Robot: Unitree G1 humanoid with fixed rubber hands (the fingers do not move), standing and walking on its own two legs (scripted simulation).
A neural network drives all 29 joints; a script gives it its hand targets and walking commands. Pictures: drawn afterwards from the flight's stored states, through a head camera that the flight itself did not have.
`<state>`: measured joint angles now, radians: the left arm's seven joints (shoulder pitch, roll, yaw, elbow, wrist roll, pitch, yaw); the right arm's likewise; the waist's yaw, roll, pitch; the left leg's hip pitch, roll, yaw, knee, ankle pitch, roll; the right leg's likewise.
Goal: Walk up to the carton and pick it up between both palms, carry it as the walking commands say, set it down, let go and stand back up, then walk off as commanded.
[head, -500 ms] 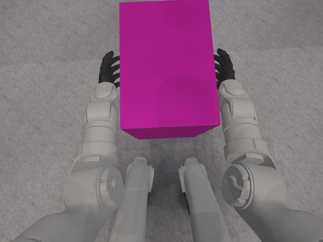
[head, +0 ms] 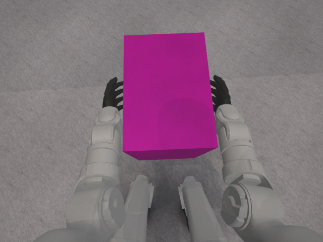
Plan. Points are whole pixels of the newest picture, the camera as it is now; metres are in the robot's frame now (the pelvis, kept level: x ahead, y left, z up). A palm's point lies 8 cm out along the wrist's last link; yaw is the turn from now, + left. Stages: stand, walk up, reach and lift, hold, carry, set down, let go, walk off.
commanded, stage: reach and lift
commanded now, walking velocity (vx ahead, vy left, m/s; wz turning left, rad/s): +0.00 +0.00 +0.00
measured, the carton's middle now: (165, 108) +0.44 +0.00 -0.11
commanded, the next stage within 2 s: none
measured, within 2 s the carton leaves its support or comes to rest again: neither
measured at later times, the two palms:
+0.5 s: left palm (103, 105) +0.40 +0.14 +0.02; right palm (232, 103) +0.40 -0.14 +0.02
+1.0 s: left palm (89, 101) +0.38 +0.14 +0.09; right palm (248, 100) +0.38 -0.14 +0.09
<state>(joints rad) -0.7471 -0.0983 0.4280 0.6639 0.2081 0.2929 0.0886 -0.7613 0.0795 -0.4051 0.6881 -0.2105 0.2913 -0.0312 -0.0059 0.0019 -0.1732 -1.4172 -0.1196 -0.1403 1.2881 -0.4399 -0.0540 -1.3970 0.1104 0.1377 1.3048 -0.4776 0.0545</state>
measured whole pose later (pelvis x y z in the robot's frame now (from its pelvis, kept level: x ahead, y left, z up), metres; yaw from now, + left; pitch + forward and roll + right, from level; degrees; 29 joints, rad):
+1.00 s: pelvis +0.04 +0.00 +0.12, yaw -1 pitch +15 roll +0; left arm -0.43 -0.16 0.36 0.54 0.25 0.35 0.04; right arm -0.43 0.15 -0.33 0.55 -0.25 0.34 -0.01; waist 0.01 0.00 -0.10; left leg -0.66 -0.07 -0.15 0.66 -0.26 -0.03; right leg -0.65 0.07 0.17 0.68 -0.29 0.03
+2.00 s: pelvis +0.04 +0.00 +0.15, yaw +0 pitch -8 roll +0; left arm -0.32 -0.17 0.26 0.30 0.24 0.74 0.03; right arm -0.33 0.17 -0.25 0.31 -0.25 0.74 0.01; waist 0.01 -0.01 0.03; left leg -0.07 -0.05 -0.15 0.40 -0.19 -0.01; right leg -0.06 0.04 0.16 0.42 -0.22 0.02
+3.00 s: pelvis +0.04 +0.00 +0.15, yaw +0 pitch -8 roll +0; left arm -0.27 -0.15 0.20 0.24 0.25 0.78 0.02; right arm -0.28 0.15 -0.20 0.25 -0.24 0.77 0.01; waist 0.00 -0.01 0.02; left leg -0.07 -0.04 -0.14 0.39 -0.19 -0.01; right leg -0.05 0.04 0.14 0.39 -0.21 0.01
